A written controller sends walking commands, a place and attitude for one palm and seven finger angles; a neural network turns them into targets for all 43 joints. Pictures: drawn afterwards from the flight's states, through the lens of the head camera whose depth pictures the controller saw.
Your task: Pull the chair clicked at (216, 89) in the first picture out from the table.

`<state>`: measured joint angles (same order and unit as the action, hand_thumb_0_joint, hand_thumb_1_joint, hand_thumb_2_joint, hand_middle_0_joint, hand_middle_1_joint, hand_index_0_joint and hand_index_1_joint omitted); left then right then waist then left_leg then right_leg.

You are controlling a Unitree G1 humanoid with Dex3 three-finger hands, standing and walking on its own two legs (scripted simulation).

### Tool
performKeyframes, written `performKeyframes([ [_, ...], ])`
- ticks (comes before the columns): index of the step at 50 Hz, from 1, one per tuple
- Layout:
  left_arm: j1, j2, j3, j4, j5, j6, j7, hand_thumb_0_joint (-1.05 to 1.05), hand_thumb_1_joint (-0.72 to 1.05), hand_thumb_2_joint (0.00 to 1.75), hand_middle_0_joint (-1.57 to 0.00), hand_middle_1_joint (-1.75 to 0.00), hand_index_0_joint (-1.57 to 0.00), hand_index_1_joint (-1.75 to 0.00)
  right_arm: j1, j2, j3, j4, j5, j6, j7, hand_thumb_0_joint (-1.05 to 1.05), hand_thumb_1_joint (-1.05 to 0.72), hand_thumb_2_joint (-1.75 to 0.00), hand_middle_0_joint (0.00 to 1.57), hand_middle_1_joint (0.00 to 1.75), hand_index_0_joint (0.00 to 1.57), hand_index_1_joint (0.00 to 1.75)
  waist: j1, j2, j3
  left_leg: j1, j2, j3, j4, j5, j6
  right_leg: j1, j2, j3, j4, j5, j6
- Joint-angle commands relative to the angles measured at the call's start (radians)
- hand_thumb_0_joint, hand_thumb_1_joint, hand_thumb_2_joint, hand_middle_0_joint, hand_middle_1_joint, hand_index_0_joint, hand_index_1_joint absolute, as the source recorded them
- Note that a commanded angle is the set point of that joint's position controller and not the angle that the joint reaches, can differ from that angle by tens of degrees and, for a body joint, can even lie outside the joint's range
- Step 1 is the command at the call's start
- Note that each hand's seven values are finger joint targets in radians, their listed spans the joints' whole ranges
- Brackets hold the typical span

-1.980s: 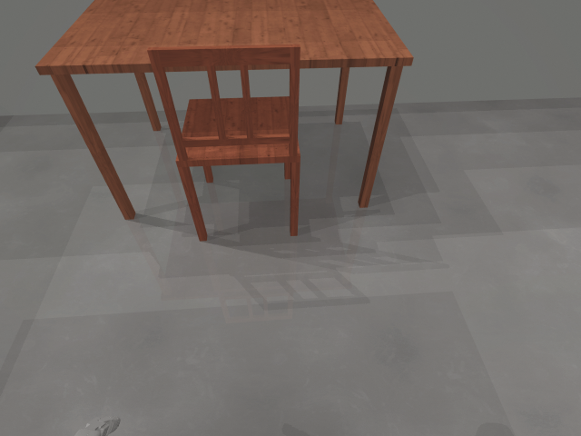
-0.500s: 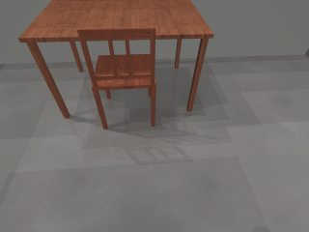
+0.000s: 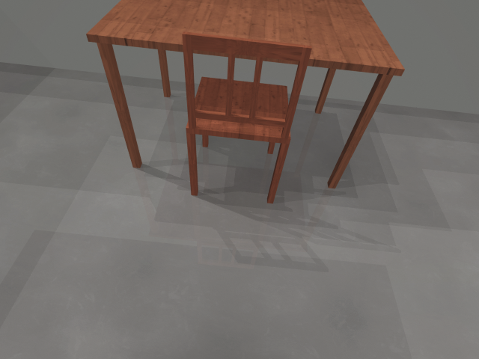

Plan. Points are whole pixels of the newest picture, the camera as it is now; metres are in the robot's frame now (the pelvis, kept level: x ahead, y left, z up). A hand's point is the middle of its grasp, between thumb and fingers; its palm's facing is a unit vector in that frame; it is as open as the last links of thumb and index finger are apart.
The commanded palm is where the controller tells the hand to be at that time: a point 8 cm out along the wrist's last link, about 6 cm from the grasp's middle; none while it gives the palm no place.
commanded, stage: walk to a spot facing it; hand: left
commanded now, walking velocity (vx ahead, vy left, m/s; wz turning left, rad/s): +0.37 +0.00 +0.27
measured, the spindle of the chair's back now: (230, 86) +1.00 +0.07 -0.09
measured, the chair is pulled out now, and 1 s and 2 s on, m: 0.00 0.00 0.00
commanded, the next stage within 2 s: turn to face it in 0.28 s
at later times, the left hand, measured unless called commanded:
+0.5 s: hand (171, 275) +0.31 +0.15 -0.16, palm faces +0.12 -0.97 -0.20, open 7.4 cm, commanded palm none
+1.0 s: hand (173, 292) +0.28 +0.15 -0.17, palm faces +0.11 -0.99 -0.13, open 7.4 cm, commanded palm none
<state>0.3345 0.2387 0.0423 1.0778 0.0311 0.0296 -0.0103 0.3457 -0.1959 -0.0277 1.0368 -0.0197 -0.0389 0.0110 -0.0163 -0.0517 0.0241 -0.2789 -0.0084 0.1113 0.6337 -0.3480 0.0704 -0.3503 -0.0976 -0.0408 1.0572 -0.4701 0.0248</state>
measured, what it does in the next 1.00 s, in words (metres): walks ahead: right foot, then left foot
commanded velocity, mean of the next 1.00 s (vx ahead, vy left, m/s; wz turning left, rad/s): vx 0.16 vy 0.01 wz -0.08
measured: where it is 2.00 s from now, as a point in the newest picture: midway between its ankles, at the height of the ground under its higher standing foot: (240, 285)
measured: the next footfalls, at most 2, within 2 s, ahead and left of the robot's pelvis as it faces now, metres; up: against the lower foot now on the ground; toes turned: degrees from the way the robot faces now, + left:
right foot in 0.44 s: +0.36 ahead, -0.09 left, +0.00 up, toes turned +1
left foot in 0.90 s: +0.34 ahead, +0.10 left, +0.00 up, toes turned +6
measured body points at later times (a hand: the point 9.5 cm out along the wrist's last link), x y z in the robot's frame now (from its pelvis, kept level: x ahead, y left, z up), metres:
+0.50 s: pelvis +0.22 -0.03 -0.01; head +0.25 -0.04 +0.44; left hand +0.31 +0.21 -0.14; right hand +0.15 -0.24 -0.17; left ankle +0.03 +0.07 -0.67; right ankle +0.32 -0.09 -0.73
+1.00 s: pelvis +0.30 -0.02 +0.01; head +0.29 +0.00 +0.46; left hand +0.28 +0.20 -0.15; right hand +0.37 -0.24 -0.13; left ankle +0.29 +0.10 -0.72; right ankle +0.31 -0.10 -0.71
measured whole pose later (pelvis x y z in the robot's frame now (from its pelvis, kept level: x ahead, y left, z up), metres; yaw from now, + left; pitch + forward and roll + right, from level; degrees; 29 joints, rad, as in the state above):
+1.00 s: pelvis +0.30 -0.02 +0.01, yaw +1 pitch -1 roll +0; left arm 0.34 0.14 0.04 1.10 0.03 0.01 0.00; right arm 0.22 -0.14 -0.03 1.05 -0.02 -0.03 -0.03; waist 0.04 -0.04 -0.02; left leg -0.18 0.03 0.08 0.46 -0.26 0.01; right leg -0.30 0.04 -0.05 0.67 -0.38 -0.05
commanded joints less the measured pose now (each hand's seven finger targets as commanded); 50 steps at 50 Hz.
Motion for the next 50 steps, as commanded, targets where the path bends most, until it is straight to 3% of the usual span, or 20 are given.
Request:
performKeyframes([
  [1, -0.104, 0.056, 0.022, -0.114, 0.002, -0.061, -0.012, 0.0, 0.9, 0.9, -0.2, -0.3, -0.2, -0.3, 0.071, -0.144, -0.026, -0.016, 0.006, -0.036, -0.028, 0.0, -0.9, -0.9, 0.2, 0.3, 0.2, 0.3, 0.005, 0.111, 0.089, 0.098, 0.274, -0.436, -0.474, 0.046, 0.098, -0.311, -0.049, 0.042, 0.149, 0.195, 0.01],
  [4, -0.073, 0.029, 0.015, -0.095, -0.001, -0.054, -0.006, 0.0, 0.9, 0.9, -0.2, -0.3, -0.2, -0.3, 0.126, -0.114, -0.026, 0.017, 0.012, -0.054, -0.036, 0.0, -0.9, -0.9, 0.2, 0.3, 0.2, 0.3, 0.009, 0.117, 0.049, 0.183, 0.233, -0.317, -0.444, 0.329, 0.105, -0.309, -0.039, 0.018, 0.092, 0.243, 0.031],
  [11, -0.213, 0.003, 0.012, -0.135, -0.008, -0.058, -0.001, 0.0, 0.9, 0.9, -0.2, -0.3, -0.2, -0.3, 0.228, -0.059, -0.022, 0.08, 0.014, -0.055, -0.048, 0.0, -0.9, -0.9, 0.2, 0.3, 0.2, 0.3, -0.027, 0.139, 0.103, 0.324, 0.214, -0.257, -0.434, 0.563, 0.099, -0.415, -0.024, -0.027, -0.079, 0.309, 0.039],
  [16, -0.311, -0.018, 0.008, -0.169, -0.016, -0.072, 0.0, 0.0, 0.9, 0.9, -0.2, -0.3, -0.2, -0.3, 0.24, -0.062, -0.024, 0.096, 0.002, -0.046, -0.054, 0.0, -0.9, -0.9, 0.2, 0.3, 0.2, 0.3, -0.056, 0.158, 0.138, 0.312, 0.22, -0.226, -0.375, 0.729, 0.088, -0.264, 0.021, -0.067, -0.353, 0.287, -0.006],
  [18, -0.236, -0.009, 0.014, -0.154, -0.015, -0.079, 0.004, 0.0, 0.9, 0.9, -0.2, -0.3, -0.2, -0.3, 0.209, -0.085, -0.028, 0.096, 0.003, -0.044, -0.058, 0.0, -0.9, -0.9, 0.2, 0.3, 0.2, 0.3, -0.014, 0.162, 0.101, 0.294, 0.234, -0.223, -0.285, 0.874, 0.083, -0.117, 0.052, -0.066, -0.417, 0.276, -0.035],
  [20, -0.013, 0.022, 0.027, -0.086, -0.009, -0.092, 0.012, 0.0, 0.9, 0.9, -0.2, -0.3, -0.2, -0.3, 0.172, -0.105, -0.036, 0.087, 0.009, -0.039, -0.06, 0.0, -0.9, -0.9, 0.2, 0.3, 0.2, 0.3, 0.083, 0.126, -0.008, 0.26, 0.19, -0.184, -0.049, 0.921, 0.033, 0.149, 0.089, -0.083, -0.524, 0.389, -0.054],
  [21, 0.119, 0.088, 0.045, -0.051, -0.001, -0.105, 0.022, 0.0, 0.9, 0.9, -0.2, -0.3, -0.2, -0.3, 0.182, -0.083, -0.033, 0.077, 0.016, -0.039, -0.052, 0.0, -0.9, -0.9, 0.2, 0.3, 0.2, 0.3, 0.128, 0.025, -0.101, 0.077, 0.146, -0.165, 0.172, 0.696, -0.003, 0.404, -0.014, 0.04, -0.528, 0.531, -0.097],
  [22, 0.215, 0.175, 0.068, -0.028, 0.005, -0.111, 0.034, 0.0, 0.9, 0.9, -0.2, -0.3, -0.2, -0.3, 0.249, -0.028, -0.027, 0.058, 0.027, -0.044, -0.044, 0.0, -0.9, -0.9, 0.2, 0.3, 0.2, 0.3, 0.131, -0.195, -0.23, -0.15, -0.046, -0.09, 0.513, -0.004, -0.05, 0.61, -0.317, 0.46, -0.586, 0.836, -0.224],
  [23, 0.215, 0.191, 0.062, -0.018, -0.019, -0.105, 0.033, 0.0, 0.9, 0.9, -0.2, -0.3, -0.2, -0.3, 0.242, -0.038, -0.028, 0.06, 0.027, -0.036, -0.053, 0.0, -0.9, -0.9, 0.2, 0.3, 0.2, 0.3, 0.104, -0.144, -0.252, -0.141, -0.034, -0.163, 0.692, -0.251, -0.04, 0.522, -0.386, 0.533, -0.66, 0.919, -0.296],
  [26, -0.011, 0.049, 0.031, -0.068, -0.02, -0.097, 0.043, 0.0, 0.9, 0.9, -0.2, -0.3, -0.2, -0.3, 0.092, 0.011, -0.025, 0.038, 0.01, -0.009, -0.041, 0.0, -0.9, -0.9, 0.2, 0.3, 0.2, 0.3, 0.036, 0.004, 0.009, -0.171, 0.078, -0.156, 0.681, -0.106, -0.047, 0.145, -0.266, 0.33, -0.747, 0.731, -0.265],
  [29, -0.076, -0.001, 0.007, -0.076, -0.014, -0.096, 0.046, 0.0, 0.9, 0.9, -0.2, -0.3, -0.2, -0.3, 0.123, 0.047, -0.009, 0.052, 0.001, 0.027, -0.039, 0.0, -0.9, -0.9, 0.2, 0.3, 0.2, 0.3, -0.033, -0.003, -0.007, -0.062, 0.104, -0.118, 0.488, -0.04, -0.078, -0.021, -0.168, 0.129, -0.774, 0.781, -0.206],
  [30, -0.08, -0.001, 0.004, -0.077, -0.014, -0.09, 0.045, 0.0, 0.9, 0.9, -0.2, -0.3, -0.2, -0.3, 0.121, 0.049, -0.006, 0.054, 0.001, 0.036, -0.039, 0.0, -0.9, -0.9, 0.2, 0.3, 0.2, 0.3, -0.038, -0.033, -0.018, -0.033, 0.104, -0.097, 0.411, -0.034, -0.088, -0.04, -0.146, 0.107, -0.783, 0.746, -0.2],
  [33, -0.053, 0.018, 0.011, -0.071, -0.012, -0.077, 0.04, 0.0, 0.9, 0.9, -0.2, -0.3, -0.2, -0.3, 0.071, 0.038, -0.004, 0.038, 0.0, 0.043, -0.035, 0.0, -0.9, -0.9, 0.2, 0.3, 0.2, 0.3, -0.019, -0.041, -0.049, -0.037, 0.088, -0.063, 0.277, 0.021, -0.101, 0.002, -0.108, 0.134, -0.807, 0.617, -0.203],
  [39, -0.009, 0.056, 0.028, -0.054, -0.011, -0.056, 0.033, 0.0, 0.9, 0.9, -0.2, -0.3, -0.2, -0.3, -0.085, -0.007, -0.005, -0.011, 0.009, 0.032, -0.039, 0.0, -0.9, -0.9, 0.2, 0.3, 0.2, 0.3, 0.029, -0.059, -0.04, -0.041, 0.076, -0.072, 0.08, -0.014, -0.103, 0.105, -0.12, 0.247, -0.809, 0.501, -0.215],
  [43, -0.007, 0.032, 0.023, -0.042, -0.021, -0.049, 0.036, 0.0, 0.9, 0.9, -0.2, -0.3, -0.2, -0.3, -0.026, -0.009, -0.002, 0.022, 0.012, 0.014, -0.047, 0.0, -0.9, -0.9, 0.2, 0.3, 0.2, 0.3, 0.001, 0.002, -0.038, 0.165, 0.08, -0.082, -0.197, 0.128, -0.093, 0.041, -0.062, 0.221, -0.75, 0.359, -0.148],
  [44, 0.005, 0.007, 0.018, -0.041, -0.023, -0.048, 0.033, 0.0, 0.9, 0.9, -0.2, -0.3, -0.2, -0.3, -0.01, -0.035, -0.005, 0.029, 0.008, 0.003, -0.048, 0.0, -0.9, -0.9, 0.2, 0.3, 0.2, 0.3, 0.005, 0.083, -0.023, 0.204, 0.135, -0.138, -0.253, 0.12, -0.07, -0.011, -0.004, 0.186, -0.715, 0.211, -0.119],
  [46, 0.007, -0.031, 0.014, -0.053, -0.018, -0.05, 0.02, 0.0, 0.9, 0.9, -0.2, -0.3, -0.2, -0.3, 0.006, -0.111, -0.022, 0.014, -0.005, 0.007, -0.047, 0.0, -0.9, -0.9, 0.2, 0.3, 0.2, 0.3, 0.005, 0.239, 0.051, 0.132, 0.321, -0.356, -0.423, -0.097, 0.045, -0.075, 0.11, 0.026, -0.519, 0.072, -0.065],
  [47, -0.013, -0.03, 0.013, -0.053, -0.007, -0.048, 0.018, 0.0, 0.9, 0.9, -0.2, -0.3, -0.2, -0.3, -0.017, -0.113, -0.024, 0.009, -0.007, 0.01, -0.048, 0.0, -0.9, -0.9, 0.2, 0.3, 0.2, 0.3, 0.003, 0.293, 0.094, 0.084, 0.344, -0.406, -0.503, -0.21, 0.083, -0.099, 0.123, -0.008, -0.391, 0.028, -0.055],
  [48, -0.014, -0.017, 0.016, -0.052, -0.001, -0.041, 0.016, 0.0, 0.9, 0.9, -0.2, -0.3, -0.2, -0.3, -0.031, -0.101, -0.022, 0.001, -0.005, 0.007, -0.048, 0.0, -0.9, -0.9, 0.2, 0.3, 0.2, 0.3, 0.003, 0.316, 0.12, 0.066, 0.347, -0.414, -0.538, -0.226, 0.104, -0.129, 0.1, 0.005, -0.263, 0.004, -0.056],
  [50, 0.002, -0.021, 0.021, -0.046, 0.005, -0.041, 0.006, 0.0, 0.9, 0.9, -0.2, -0.3, -0.2, -0.3, -0.036, -0.08, -0.017, -0.005, -0.004, 0.0, -0.048, 0.0, -0.9, -0.9, 0.2, 0.3, 0.2, 0.3, 0.019, 0.223, 0.13, 0.085, 0.321, -0.347, -0.514, -0.124, 0.114, -0.182, 0.066, 0.024, -0.125, 0.024, -0.06],
])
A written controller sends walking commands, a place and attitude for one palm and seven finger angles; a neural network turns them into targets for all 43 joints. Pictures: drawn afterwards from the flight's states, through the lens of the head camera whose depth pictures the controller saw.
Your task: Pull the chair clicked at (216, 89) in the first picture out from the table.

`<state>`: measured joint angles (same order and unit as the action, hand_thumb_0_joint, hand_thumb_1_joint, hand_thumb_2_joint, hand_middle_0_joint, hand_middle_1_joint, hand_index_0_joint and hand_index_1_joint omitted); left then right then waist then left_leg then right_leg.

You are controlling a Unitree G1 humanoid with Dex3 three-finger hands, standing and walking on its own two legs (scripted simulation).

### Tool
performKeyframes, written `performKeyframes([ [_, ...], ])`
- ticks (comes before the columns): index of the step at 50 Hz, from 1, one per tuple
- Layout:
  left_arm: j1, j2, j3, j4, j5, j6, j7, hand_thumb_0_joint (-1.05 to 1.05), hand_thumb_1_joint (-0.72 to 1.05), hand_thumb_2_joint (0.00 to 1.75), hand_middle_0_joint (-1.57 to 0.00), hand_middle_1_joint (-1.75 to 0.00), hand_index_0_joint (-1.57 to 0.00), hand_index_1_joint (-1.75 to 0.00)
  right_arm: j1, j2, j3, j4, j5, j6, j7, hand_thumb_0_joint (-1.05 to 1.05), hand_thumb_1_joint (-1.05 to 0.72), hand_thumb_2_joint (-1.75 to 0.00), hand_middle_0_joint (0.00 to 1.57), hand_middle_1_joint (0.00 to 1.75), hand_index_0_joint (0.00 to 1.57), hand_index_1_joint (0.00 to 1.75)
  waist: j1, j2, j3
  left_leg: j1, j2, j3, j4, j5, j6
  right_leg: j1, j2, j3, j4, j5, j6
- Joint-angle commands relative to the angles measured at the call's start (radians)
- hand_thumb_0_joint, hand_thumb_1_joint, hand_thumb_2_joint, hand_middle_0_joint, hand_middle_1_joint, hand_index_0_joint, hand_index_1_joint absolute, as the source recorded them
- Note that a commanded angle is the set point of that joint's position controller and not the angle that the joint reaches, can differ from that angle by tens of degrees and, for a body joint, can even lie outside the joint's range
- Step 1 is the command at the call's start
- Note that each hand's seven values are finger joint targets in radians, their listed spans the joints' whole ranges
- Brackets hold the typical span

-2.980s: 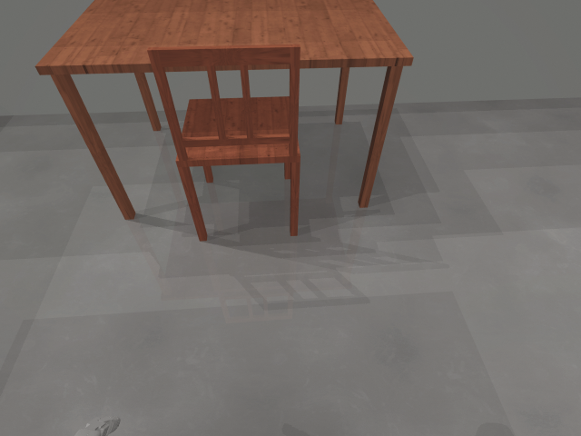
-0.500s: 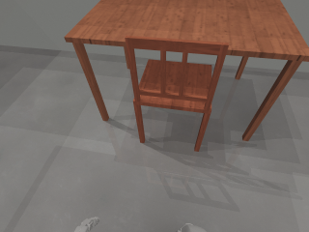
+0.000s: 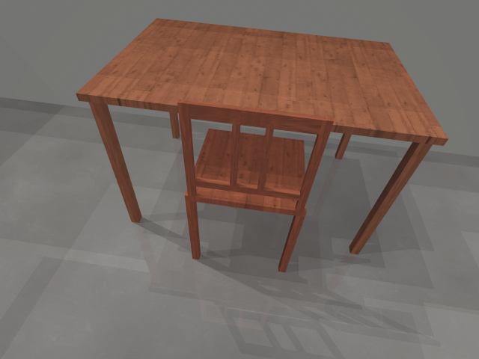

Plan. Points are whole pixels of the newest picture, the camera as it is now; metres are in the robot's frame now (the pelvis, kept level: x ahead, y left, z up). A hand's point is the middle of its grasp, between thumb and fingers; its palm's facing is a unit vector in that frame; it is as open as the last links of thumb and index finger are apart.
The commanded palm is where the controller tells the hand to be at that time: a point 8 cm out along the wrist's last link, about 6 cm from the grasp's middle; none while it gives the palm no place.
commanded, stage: take the last steps up to it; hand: left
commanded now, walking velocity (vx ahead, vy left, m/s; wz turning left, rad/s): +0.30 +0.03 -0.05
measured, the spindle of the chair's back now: (234, 156) +0.70 +0.08 -0.11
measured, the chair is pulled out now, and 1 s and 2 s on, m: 0.00 0.00 0.00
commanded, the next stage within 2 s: come to a stop and stand still in 0.60 s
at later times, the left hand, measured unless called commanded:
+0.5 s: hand out of the picture +0.07 +0.12 -0.16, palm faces +0.06 -0.98 -0.18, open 7.4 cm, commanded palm none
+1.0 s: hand (163, 308) +0.26 +0.18 -0.18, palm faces +0.03 -0.98 -0.20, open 7.4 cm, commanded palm none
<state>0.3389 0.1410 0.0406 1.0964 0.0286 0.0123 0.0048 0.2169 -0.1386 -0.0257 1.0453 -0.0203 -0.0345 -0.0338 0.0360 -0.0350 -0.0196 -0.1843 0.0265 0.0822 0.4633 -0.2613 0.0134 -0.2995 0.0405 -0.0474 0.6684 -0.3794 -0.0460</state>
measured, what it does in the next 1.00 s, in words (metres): walks ahead: right foot, then left foot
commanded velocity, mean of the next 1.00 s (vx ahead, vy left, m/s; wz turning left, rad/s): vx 0.08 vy -0.01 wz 0.01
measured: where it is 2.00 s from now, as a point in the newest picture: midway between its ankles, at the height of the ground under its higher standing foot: outside the picture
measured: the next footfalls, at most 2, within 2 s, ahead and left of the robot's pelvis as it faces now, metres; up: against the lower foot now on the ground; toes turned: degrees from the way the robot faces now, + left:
right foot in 0.24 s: +0.09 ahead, -0.13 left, +0.00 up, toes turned -7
left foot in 0.68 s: +0.30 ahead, +0.08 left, +0.00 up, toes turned +0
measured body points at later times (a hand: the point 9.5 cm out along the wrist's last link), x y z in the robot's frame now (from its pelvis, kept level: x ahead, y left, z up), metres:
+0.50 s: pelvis +0.12 -0.04 +0.01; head +0.13 -0.05 +0.46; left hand +0.07 +0.17 -0.14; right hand +0.14 -0.27 -0.16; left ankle +0.18 +0.09 -0.68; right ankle +0.05 -0.13 -0.74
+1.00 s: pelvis +0.22 +0.01 +0.00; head +0.24 +0.02 +0.45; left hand +0.26 +0.24 -0.16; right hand +0.28 -0.23 -0.14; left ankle +0.26 +0.08 -0.74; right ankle +0.21 -0.13 -0.69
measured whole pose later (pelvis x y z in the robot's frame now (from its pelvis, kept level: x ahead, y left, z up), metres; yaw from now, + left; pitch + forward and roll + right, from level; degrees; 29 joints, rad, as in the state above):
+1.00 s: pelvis +0.22 +0.01 +0.00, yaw -2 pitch -1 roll +0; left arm 0.21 0.18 0.04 1.04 0.02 0.05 0.05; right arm 0.16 -0.14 -0.02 1.04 -0.01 0.00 -0.05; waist 0.02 -0.05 0.06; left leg -0.23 -0.02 0.14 0.42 -0.17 0.08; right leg -0.39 -0.04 0.00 0.91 -0.42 0.03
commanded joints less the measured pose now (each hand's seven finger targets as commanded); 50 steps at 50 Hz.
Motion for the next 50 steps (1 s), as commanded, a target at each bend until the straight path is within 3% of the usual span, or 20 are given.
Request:
performKeyframes([
  [1, -0.002, 0.075, 0.023, -0.064, 0.005, -0.027, -0.014, 0.0, 0.9, 0.9, -0.2, -0.3, -0.2, -0.3, 0.093, -0.132, -0.018, -0.015, 0.0, -0.009, -0.003, 0.0, -0.9, -0.9, 0.2, 0.3, 0.2, 0.3, -0.024, 0.142, 0.168, -0.009, 0.276, -0.289, -0.333, -0.169, 0.171, -0.231, -0.086, 0.028, 0.277, -0.047, 0.012],
  [6, -0.061, 0.043, 0.014, -0.098, -0.003, -0.034, -0.023, 0.0, 0.9, 0.9, -0.2, -0.3, -0.2, -0.3, 0.138, -0.16, -0.031, 0.006, -0.007, -0.016, 0.004, 0.0, -0.9, -0.9, 0.2, 0.3, 0.2, 0.3, -0.048, 0.153, 0.122, 0.018, 0.233, -0.182, -0.275, -0.039, 0.169, -0.111, -0.094, -0.034, 0.065, -0.043, 0.029],
  [8, -0.022, 0.037, 0.016, -0.091, -0.003, -0.04, -0.024, 0.0, 0.9, 0.9, -0.2, -0.3, -0.2, -0.3, 0.138, -0.172, -0.035, 0.013, -0.008, -0.011, 0.008, 0.0, -0.9, -0.9, 0.2, 0.3, 0.2, 0.3, -0.027, 0.162, 0.098, -0.007, 0.214, -0.152, -0.213, -0.056, 0.15, -0.007, -0.068, -0.067, -0.054, -0.003, 0.032],
  [10, 0.088, 0.069, 0.028, -0.048, 0.001, -0.052, -0.018, 0.0, 0.9, 0.9, -0.2, -0.3, -0.2, -0.3, 0.125, -0.15, -0.033, 0.018, 0.001, -0.009, 0.012, 0.0, -0.9, -0.9, 0.2, 0.3, 0.2, 0.3, 0.026, 0.063, 0.062, -0.129, 0.136, -0.084, -0.035, -0.142, 0.086, 0.222, -0.075, -0.041, -0.238, 0.113, 0.022],
  [11, 0.156, 0.149, 0.043, -0.026, 0.006, -0.062, -0.008, 0.0, 0.9, 0.9, -0.2, -0.3, -0.2, -0.3, 0.119, -0.1, -0.023, 0.003, 0.012, -0.013, 0.019, 0.0, -0.9, -0.9, 0.2, 0.3, 0.2, 0.3, 0.054, -0.12, 0.045, -0.313, 0.048, 0.009, 0.163, -0.201, 0.04, 0.377, -0.229, 0.175, -0.33, 0.001, -0.028],
  [12, 0.25, 0.244, 0.063, -0.01, 0.002, -0.066, 0.001, 0.0, 0.9, 0.9, -0.2, -0.3, -0.2, -0.3, 0.057, -0.075, -0.016, -0.047, 0.009, -0.019, 0.027, 0.0, -0.9, -0.9, 0.2, 0.3, 0.2, 0.3, 0.095, -0.304, 0.058, -0.484, -0.012, 0.065, 0.403, -0.317, 0.013, 0.425, -0.443, 0.505, -0.482, -0.038, -0.129],
  [13, 0.265, 0.24, 0.061, -0.005, -0.008, -0.066, 0.007, 0.0, 0.9, 0.9, -0.2, -0.3, -0.2, -0.3, 0.012, -0.114, -0.027, -0.063, -0.003, -0.019, 0.029, 0.0, -0.9, -0.9, 0.2, 0.3, 0.2, 0.3, 0.095, -0.175, 0.074, -0.514, 0.024, -0.028, 0.54, -0.305, 0.016, 0.376, -0.479, 0.527, -0.507, -0.032, -0.178],
  [16, 0.127, 0.147, 0.039, -0.027, -0.01, -0.076, 0.017, 0.0, 0.9, 0.9, -0.2, -0.3, -0.2, -0.3, 0.043, -0.09, -0.033, -0.022, -0.002, -0.013, 0.036, 0.0, -0.9, -0.9, 0.2, 0.3, 0.2, 0.3, 0.017, -0.106, 0.139, -0.493, 0.084, -0.071, 0.628, -0.128, 0.015, 0.248, -0.399, 0.334, -0.482, 0.158, -0.158],
  [19, 0.091, 0.114, 0.023, -0.034, -0.005, -0.09, 0.019, 0.0, 0.9, 0.9, -0.2, -0.3, -0.2, -0.3, 0.079, -0.051, -0.026, -0.004, -0.002, -0.001, 0.043, 0.0, -0.9, -0.9, 0.2, 0.3, 0.2, 0.3, -0.027, -0.057, 0.135, -0.422, 0.073, -0.029, 0.558, -0.036, -0.011, 0.195, -0.328, 0.135, -0.468, 0.45, -0.123],
  [21, 0.112, 0.118, 0.018, -0.023, -0.005, -0.094, 0.02, 0.0, 0.9, 0.9, -0.2, -0.3, -0.2, -0.3, 0.059, -0.038, -0.025, -0.013, 0.002, 0.005, 0.05, 0.0, -0.9, -0.9, 0.2, 0.3, 0.2, 0.3, -0.025, -0.071, 0.137, -0.403, 0.06, 0.001, 0.507, 0.019, -0.016, 0.19, -0.307, 0.084, -0.471, 0.559, -0.115],
  [29, 0.124, 0.141, 0.022, 0.008, -0.001, -0.087, 0.032, 0.0, 0.9, 0.9, -0.2, -0.3, -0.2, -0.3, -0.041, -0.054, -0.02, -0.065, 0.005, -0.005, 0.056, 0.0, -0.9, -0.9, 0.2, 0.3, 0.2, 0.3, -0.018, -0.098, 0.119, -0.281, 0.019, 0.019, 0.23, 0.045, 0.012, 0.257, -0.3, 0.045, -0.379, 0.762, -0.087],
  [31, 0.107, 0.15, 0.026, 0.006, -0.001, -0.081, 0.034, 0.0, 0.9, 0.9, -0.2, -0.3, -0.2, -0.3, 0.051, -0.067, -0.022, -0.037, 0.002, -0.013, 0.044, 0.0, -0.9, -0.9, 0.2, 0.3, 0.2, 0.3, -0.058, -0.109, 0.081, -0.126, -0.021, 0.033, 0.133, 0.089, 0.031, 0.24, -0.275, 0.011, -0.249, 0.844, -0.064],
  [32, 0.096, 0.14, 0.024, 0.006, -0.005, -0.078, 0.034, 0.0, 0.9, 0.9, -0.2, -0.3, -0.2, -0.3, 0.142, -0.091, -0.026, -0.011, -0.002, -0.018, 0.037, 0.0, -0.9, -0.9, 0.2, 0.3, 0.2, 0.3, -0.096, -0.067, 0.029, 0.002, -0.034, 0.024, 0.047, 0.163, 0.039, 0.221, -0.244, -0.002, -0.113, 0.807, -0.044],
  [33, 0.11, 0.119, 0.019, 0.001, -0.014, -0.076, 0.03, 0.0, 0.9, 0.9, -0.2, -0.3, -0.2, -0.3, 0.237, -0.147, -0.036, 0.009, -0.011, -0.025, 0.026, 0.0, -0.9, -0.9, 0.2, 0.3, 0.2, 0.3, -0.126, 0.022, -0.047, 0.181, 0.048, -0.042, 0.042, 0.362, 0.069, 0.121, -0.178, -0.027, 0.073, 0.599, -0.019],
  [34, 0.161, 0.059, 0.012, -0.011, -0.029, -0.07, 0.025, 0.0, 0.9, 0.9, -0.2, -0.3, -0.2, -0.3, 0.285, -0.241, -0.054, 0.007, -0.018, -0.029, 0.015, 0.0, -0.9, -0.9, 0.2, 0.3, 0.2, 0.3, -0.11, 0.269, -0.13, 0.353, 0.308, -0.352, -0.005, 0.638, 0.178, -0.112, -0.045, -0.085, 0.347, -0.035, 0.016],
  [35, 0.15, 0.055, 0.009, -0.026, -0.02, -0.066, 0.031, 0.0, 0.9, 0.9, -0.2, -0.3, -0.2, -0.3, 0.284, -0.255, -0.049, 0.003, 0.002, -0.012, 0.008, 0.0, -0.9, -0.9, 0.2, 0.3, 0.2, 0.3, -0.097, 0.266, -0.151, 0.291, 0.371, -0.432, -0.109, 0.625, 0.246, -0.149, -0.025, -0.001, 0.526, -0.266, 0.004],
  [36, 0.117, 0.052, 0.006, -0.043, -0.017, -0.052, 0.036, 0.0, 0.9, 0.9, -0.2, -0.3, -0.2, -0.3, 0.204, -0.237, -0.043, -0.027, 0.005, -0.006, 0.001, 0.0, -0.9, -0.9, 0.2, 0.3, 0.2, 0.3, -0.076, 0.168, -0.036, 0.155, 0.395, -0.416, -0.136, 0.604, 0.269, -0.175, -0.07, 0.031, 0.586, -0.251, 0.004],
  [38, 0.082, 0.032, 0.004, -0.002, -0.018, -0.033, 0.04, 0.0, 0.9, 0.9, -0.2, -0.3, -0.2, -0.3, 0.044, -0.114, -0.001, -0.043, 0.003, -0.016, -0.01, 0.0, -0.9, -0.9, 0.2, 0.3, 0.2, 0.3, -0.018, 0.133, 0.052, -0.054, 0.293, -0.249, -0.178, 0.644, 0.197, -0.083, -0.13, 0.083, 0.475, -0.109, 0.038],
  [41, 0.116, 0.031, -0.008, 0.019, -0.023, 0.002, 0.041, 0.0, 0.9, 0.9, -0.2, -0.3, -0.2, -0.3, -0.017, -0.097, 0.012, -0.039, 0.012, -0.011, -0.018, 0.0, -0.9, -0.9, 0.2, 0.3, 0.2, 0.3, 0.019, 0.099, 0.034, -0.098, 0.238, -0.134, -0.187, 0.705, 0.152, 0.028, -0.123, 0.067, 0.308, -0.034, 0.068],
  [50, -0.012, 0.082, 0.02, -0.073, -0.004, 0.055, 0.039, 0.0, 0.9, 0.9, -0.2, -0.3, -0.2, -0.3, 0.012, -0.16, -0.037, -0.042, 0.001, 0.043, -0.02, 0.0, -0.9, -0.9, 0.2, 0.3, 0.2, 0.3, -0.031, 0.145, 0.03, -0.021, 0.28, -0.166, -0.178, 0.457, 0.172, -0.073, -0.083, 0.058, 0.262, -0.051, 0.076],
])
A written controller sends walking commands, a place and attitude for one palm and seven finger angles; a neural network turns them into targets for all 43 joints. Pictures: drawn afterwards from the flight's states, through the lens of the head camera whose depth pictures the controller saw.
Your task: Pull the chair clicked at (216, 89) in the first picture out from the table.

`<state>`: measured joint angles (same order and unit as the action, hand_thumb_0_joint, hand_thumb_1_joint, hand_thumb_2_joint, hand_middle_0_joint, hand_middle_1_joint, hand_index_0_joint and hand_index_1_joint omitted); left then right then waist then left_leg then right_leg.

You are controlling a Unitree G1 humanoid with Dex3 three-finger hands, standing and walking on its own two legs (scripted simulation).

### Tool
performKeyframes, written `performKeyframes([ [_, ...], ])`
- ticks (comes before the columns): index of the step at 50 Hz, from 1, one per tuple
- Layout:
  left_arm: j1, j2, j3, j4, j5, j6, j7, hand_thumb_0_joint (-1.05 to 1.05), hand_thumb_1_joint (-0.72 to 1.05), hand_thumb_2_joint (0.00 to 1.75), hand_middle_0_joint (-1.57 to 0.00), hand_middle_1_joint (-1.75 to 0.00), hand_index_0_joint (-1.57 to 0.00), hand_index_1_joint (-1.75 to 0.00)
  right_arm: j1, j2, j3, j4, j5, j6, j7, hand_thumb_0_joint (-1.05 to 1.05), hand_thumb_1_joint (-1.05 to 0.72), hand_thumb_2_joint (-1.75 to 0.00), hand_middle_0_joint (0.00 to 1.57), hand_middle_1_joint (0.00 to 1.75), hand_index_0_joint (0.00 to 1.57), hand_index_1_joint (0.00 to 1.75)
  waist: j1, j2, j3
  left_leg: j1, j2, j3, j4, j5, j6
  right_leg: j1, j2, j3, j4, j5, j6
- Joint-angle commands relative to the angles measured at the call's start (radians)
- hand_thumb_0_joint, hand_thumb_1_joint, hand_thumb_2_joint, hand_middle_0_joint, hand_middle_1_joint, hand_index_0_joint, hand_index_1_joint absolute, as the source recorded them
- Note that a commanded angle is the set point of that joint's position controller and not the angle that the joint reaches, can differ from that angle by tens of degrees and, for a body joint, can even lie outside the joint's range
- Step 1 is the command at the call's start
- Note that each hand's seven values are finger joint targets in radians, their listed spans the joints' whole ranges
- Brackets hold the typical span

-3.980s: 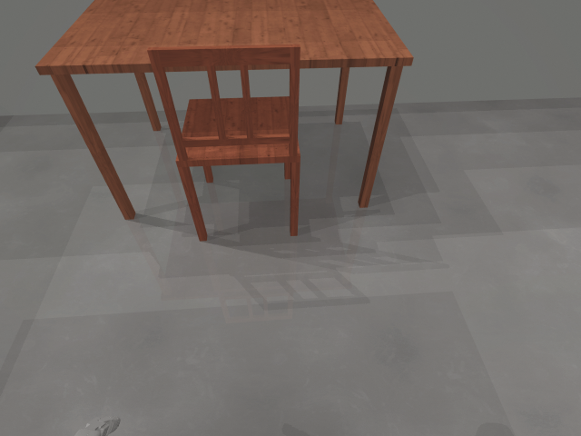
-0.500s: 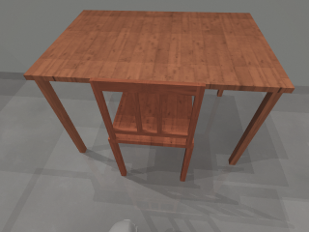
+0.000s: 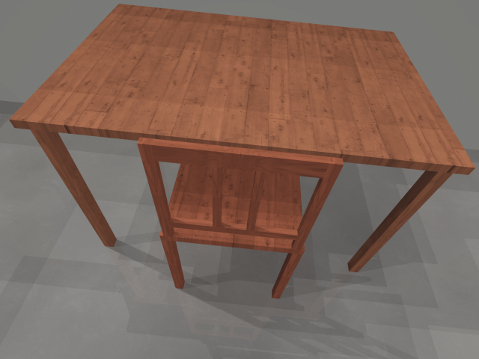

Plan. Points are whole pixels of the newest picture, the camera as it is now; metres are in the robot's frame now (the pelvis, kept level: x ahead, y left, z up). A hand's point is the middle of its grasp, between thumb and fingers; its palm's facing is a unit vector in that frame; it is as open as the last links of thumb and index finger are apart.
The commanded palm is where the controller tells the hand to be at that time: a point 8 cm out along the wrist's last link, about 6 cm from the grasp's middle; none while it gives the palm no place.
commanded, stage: come to a stop and stand still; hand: left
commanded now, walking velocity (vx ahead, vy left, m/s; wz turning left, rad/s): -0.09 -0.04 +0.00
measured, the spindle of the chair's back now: (217, 198) +0.49 +0.09 -0.11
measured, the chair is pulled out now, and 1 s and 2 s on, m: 0.00 0.00 0.00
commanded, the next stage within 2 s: look again from close up in 1.48 s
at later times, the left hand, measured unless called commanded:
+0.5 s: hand out of the picture +0.00 +0.09 -0.18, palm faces +0.02 -0.98 -0.20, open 7.3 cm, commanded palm none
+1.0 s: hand out of the picture -0.01 +0.07 -0.18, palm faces +0.08 -0.98 -0.16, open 7.4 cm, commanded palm none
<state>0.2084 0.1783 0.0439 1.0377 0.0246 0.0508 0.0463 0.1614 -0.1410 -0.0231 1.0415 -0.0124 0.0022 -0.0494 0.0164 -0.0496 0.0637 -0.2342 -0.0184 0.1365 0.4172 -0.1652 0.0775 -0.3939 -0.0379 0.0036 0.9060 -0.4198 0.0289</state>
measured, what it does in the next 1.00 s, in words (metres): steps on the spot: right foot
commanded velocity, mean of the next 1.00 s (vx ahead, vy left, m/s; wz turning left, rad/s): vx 0.00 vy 0.00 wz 0.00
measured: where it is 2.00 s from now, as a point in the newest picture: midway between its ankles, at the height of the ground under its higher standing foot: outside the picture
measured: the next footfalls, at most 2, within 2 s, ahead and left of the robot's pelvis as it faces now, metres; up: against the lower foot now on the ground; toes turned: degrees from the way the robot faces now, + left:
right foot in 0.20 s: +0.00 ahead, -0.15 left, +0.00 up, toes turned +0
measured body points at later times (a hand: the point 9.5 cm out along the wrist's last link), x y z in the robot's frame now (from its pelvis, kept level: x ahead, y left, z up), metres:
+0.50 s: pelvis -0.01 -0.08 +0.00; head -0.03 -0.08 +0.45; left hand +0.00 +0.15 -0.16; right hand -0.05 -0.29 -0.17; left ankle +0.04 +0.07 -0.74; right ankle -0.04 -0.15 -0.74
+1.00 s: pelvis +0.03 -0.07 +0.00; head +0.04 -0.07 +0.45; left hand -0.01 +0.13 -0.16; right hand +0.02 -0.29 -0.16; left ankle +0.04 +0.07 -0.74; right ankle -0.04 -0.15 -0.74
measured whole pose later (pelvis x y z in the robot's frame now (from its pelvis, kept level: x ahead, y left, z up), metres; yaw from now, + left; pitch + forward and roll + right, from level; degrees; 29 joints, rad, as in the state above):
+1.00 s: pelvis +0.03 -0.07 +0.00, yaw +1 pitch -1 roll +1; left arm 0.34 0.10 0.00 1.16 0.01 -0.01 0.04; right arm 0.27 -0.13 0.00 1.17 -0.01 0.00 -0.05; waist 0.01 0.00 0.03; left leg -0.21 0.05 0.04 0.42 -0.20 -0.04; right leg -0.06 0.03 -0.07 0.39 -0.33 -0.05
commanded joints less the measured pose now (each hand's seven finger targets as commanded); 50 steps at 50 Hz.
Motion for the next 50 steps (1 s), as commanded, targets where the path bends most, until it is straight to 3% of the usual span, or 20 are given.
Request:
performKeyframes([
  [1, 0.096, 0.049, 0.017, -0.024, 0.0, 0.013, -0.004, 0.0, 0.9, 0.9, -0.2, -0.3, -0.2, -0.3, 0.072, -0.153, -0.04, -0.037, -0.008, 0.006, -0.004, 0.0, -0.9, -0.9, 0.2, 0.3, 0.2, 0.3, -0.018, 0.16, -0.032, 0.008, 0.326, -0.23, -0.129, 0.352, 0.11, 0.033, -0.006, 0.005, -0.005, -0.027, -0.003],
  [5, 0.082, 0.038, 0.007, -0.04, -0.005, -0.002, -0.005, 0.0, 0.9, 0.9, -0.2, -0.3, -0.2, -0.3, 0.096, -0.17, -0.051, -0.032, -0.012, 0.011, 0.005, 0.0, -0.9, -0.9, 0.2, 0.3, 0.2, 0.3, -0.03, 0.202, -0.093, 0.078, 0.309, -0.246, -0.104, 0.296, 0.096, 0.094, 0.002, -0.025, -0.213, -0.014, -0.014],
  [7, 0.122, 0.043, 0.005, -0.027, -0.006, -0.015, -0.002, 0.0, 0.9, 0.9, -0.2, -0.3, -0.2, -0.3, 0.102, -0.166, -0.051, -0.025, -0.004, 0.011, 0.011, 0.0, -0.9, -0.9, 0.2, 0.3, 0.2, 0.3, -0.009, 0.157, -0.114, 0.054, 0.276, -0.223, -0.048, 0.254, 0.058, 0.202, 0.007, -0.042, -0.417, 0.135, -0.017],
  [8, 0.138, 0.052, 0.003, -0.018, -0.003, -0.023, 0.001, 0.0, 0.9, 0.9, -0.2, -0.3, -0.2, -0.3, 0.116, -0.151, -0.051, -0.02, 0.002, 0.012, 0.014, 0.0, -0.9, -0.9, 0.2, 0.3, 0.2, 0.3, -0.006, 0.108, -0.13, 0.04, 0.235, -0.2, -0.006, 0.181, 0.02, 0.258, -0.002, -0.032, -0.54, 0.235, -0.018],
  [9, 0.123, 0.081, 0.002, -0.019, 0.0, -0.033, 0.004, 0.0, 0.9, 0.9, -0.2, -0.3, -0.2, -0.3, 0.136, -0.118, -0.048, -0.018, 0.01, 0.011, 0.018, 0.0, -0.9, -0.9, 0.2, 0.3, 0.2, 0.3, -0.023, 0.029, -0.126, 0.007, 0.175, -0.158, 0.053, 0.083, -0.031, 0.285, -0.068, 0.054, -0.599, 0.316, -0.039],
  [10, 0.093, 0.125, 0.001, -0.024, 0.0, -0.042, 0.007, 0.0, 0.9, 0.9, -0.2, -0.3, -0.2, -0.3, 0.133, -0.073, -0.036, -0.027, 0.015, 0.013, 0.022, 0.0, -0.9, -0.9, 0.2, 0.3, 0.2, 0.3, -0.04, -0.107, -0.105, -0.044, 0.105, -0.092, 0.086, -0.077, -0.075, 0.256, -0.185, 0.177, -0.598, 0.432, -0.087],
  [11, 0.062, 0.147, -0.002, -0.031, -0.004, -0.047, 0.002, 0.0, 0.9, 0.9, -0.2, -0.3, -0.2, -0.3, 0.114, -0.053, -0.029, -0.029, 0.012, 0.019, 0.027, 0.0, -0.9, -0.9, 0.2, 0.3, 0.2, 0.3, -0.043, -0.103, -0.055, -0.029, 0.07, -0.086, 0.091, -0.175, -0.092, 0.167, -0.247, 0.187, -0.617, 0.451, -0.135],
  [12, 0.041, 0.142, -0.002, -0.03, -0.006, -0.053, 0.0, 0.0, 0.9, 0.9, -0.2, -0.3, -0.2, -0.3, 0.092, -0.056, -0.025, -0.028, 0.005, 0.029, 0.027, 0.0, -0.9, -0.9, 0.2, 0.3, 0.2, 0.3, -0.039, -0.141, -0.049, 0.002, 0.073, -0.101, 0.103, -0.192, -0.096, 0.117, -0.23, 0.193, -0.632, 0.401, -0.158],
  [13, 0.021, 0.127, -0.004, -0.028, -0.006, -0.055, 0.001, 0.0, 0.9, 0.9, -0.2, -0.3, -0.2, -0.3, 0.098, -0.062, -0.023, -0.014, 0.001, 0.032, 0.028, 0.0, -0.9, -0.9, 0.2, 0.3, 0.2, 0.3, -0.044, -0.167, -0.026, 0.015, 0.084, -0.107, 0.099, -0.168, -0.096, 0.093, -0.205, 0.172, -0.638, 0.35, -0.157],
  [15, 0.023, 0.102, -0.015, -0.008, -0.016, -0.058, -0.003, 0.0, 0.9, 0.9, -0.2, -0.3, -0.2, -0.3, 0.154, -0.059, -0.014, 0.029, 0.002, 0.02, 0.025, 0.0, -0.9, -0.9, 0.2, 0.3, 0.2, 0.3, -0.056, -0.073, -0.035, 0.076, 0.089, -0.122, 0.032, 0.008, -0.091, 0.109, -0.145, 0.114, -0.594, 0.331, -0.123],
  [17, 0.059, 0.082, -0.017, 0.011, -0.023, -0.06, -0.004, 0.0, 0.9, 0.9, -0.2, -0.3, -0.2, -0.3, 0.164, -0.064, -0.006, 0.054, 0.003, 0.011, 0.02, 0.0, -0.9, -0.9, 0.2, 0.3, 0.2, 0.3, -0.041, -0.01, -0.029, 0.084, 0.109, -0.14, -0.006, 0.079, -0.084, 0.136, -0.097, 0.085, -0.589, 0.28, -0.09],
  [20, 0.072, 0.075, -0.02, 0.026, -0.018, -0.049, -0.004, 0.0, 0.9, 0.9, -0.2, -0.3, -0.2, -0.3, 0.154, -0.078, -0.005, 0.07, 0.001, 0.024, 0.022, 0.0, -0.9, -0.9, 0.2, 0.3, 0.2, 0.3, -0.032, -0.033, 0.083, 0.057, 0.107, -0.139, -0.004, -0.051, -0.094, 0.033, -0.099, 0.12, -0.693, -0.031, -0.087],
  [21, 0.077, 0.081, -0.018, 0.031, -0.016, -0.044, -0.006, 0.0, 0.9, 0.9, -0.2, -0.3, -0.2, -0.3, 0.159, -0.068, -0.003, 0.078, 0.002, 0.027, 0.022, 0.0, -0.9, -0.9, 0.2, 0.3, 0.2, 0.3, -0.03, -0.015, 0.122, 0.056, 0.1, -0.137, 0.0, -0.065, -0.09, -0.002, -0.096, 0.126, -0.713, -0.095, -0.089],
  [23, 0.095, 0.077, -0.017, 0.042, -0.018, -0.044, -0.007, 0.0, 0.9, 0.9, -0.2, -0.3, -0.2, -0.3, 0.186, -0.054, 0.002, 0.091, -0.002, 0.028, 0.021, 0.0, -0.9, -0.9, 0.2, 0.3, 0.2, 0.3, -0.032, 0.012, 0.138, 0.05, 0.097, -0.135, 0.004, -0.053, -0.088, -0.007, -0.094, 0.128, -0.716, -0.104, -0.091],
  [26, 0.12, 0.065, -0.017, 0.051, -0.02, -0.046, -0.009, 0.0, 0.9, 0.9, -0.2, -0.3, -0.2, -0.3, 0.206, -0.045, 0.006, 0.1, 0.0, 0.025, 0.017, 0.0, -0.9, -0.9, 0.2, 0.3, 0.2, 0.3, -0.025, 0.024, 0.143, 0.026, 0.1, -0.141, -0.01, -0.051, -0.085, 0.023, -0.081, 0.115, -0.711, -0.083, -0.089],
  [31, 0.15, 0.045, -0.019, 0.068, -0.023, -0.055, -0.01, 0.0, 0.9, 0.9, -0.2, -0.3, -0.2, -0.3, 0.219, -0.04, 0.01, 0.103, 0.001, 0.013, 0.01, 0.0, -0.9, -0.9, 0.2, 0.3, 0.2, 0.3, -0.02, 0.044, 0.081, 0.041, 0.109, -0.147, -0.017, 0.008, -0.083, 0.096, -0.073, 0.095, -0.688, 0.027, -0.084],
  [39, 0.202, 0.013, -0.025, 0.101, -0.022, -0.068, -0.006, 0.0, 0.9, 0.9, -0.2, -0.3, -0.2, -0.3, 0.209, -0.043, 0.015, 0.106, 0.006, -0.007, -0.001, 0.0, -0.9, -0.9, 0.2, 0.3, 0.2, 0.3, -0.014, 0.058, -0.018, 0.083, 0.126, -0.152, -0.016, 0.152, -0.079, 0.217, -0.066, 0.045, -0.613, 0.365, -0.067],
  [44, 0.221, 0.005, -0.026, 0.113, -0.019, -0.068, -0.001, 0.0, 0.9, 0.9, -0.2, -0.3, -0.2, -0.3, 0.191, -0.044, 0.015, 0.105, 0.008, -0.008, -0.005, 0.0, -0.9, -0.9, 0.2, 0.3, 0.2, 0.3, -0.013, 0.028, -0.012, 0.094, 0.127, -0.147, -0.009, 0.178, -0.074, 0.232, -0.067, 0.031, -0.594, 0.464, -0.054],
  [50, 0.219, 0.012, -0.027, 0.115, -0.017, -0.066, 0.001, 0.0, 0.9, 0.9, -0.2, -0.3, -0.2, -0.3, 0.171, -0.058, 0.018, 0.104, 0.007, -0.008, -0.006, 0.0, -0.9, -0.9, 0.2, 0.3, 0.2, 0.3, -0.013, 0.032, 0.008, 0.11, 0.127, -0.15, -0.014, 0.207, -0.069, 0.234, -0.067, 0.021, -0.589, 0.477, -0.053],
])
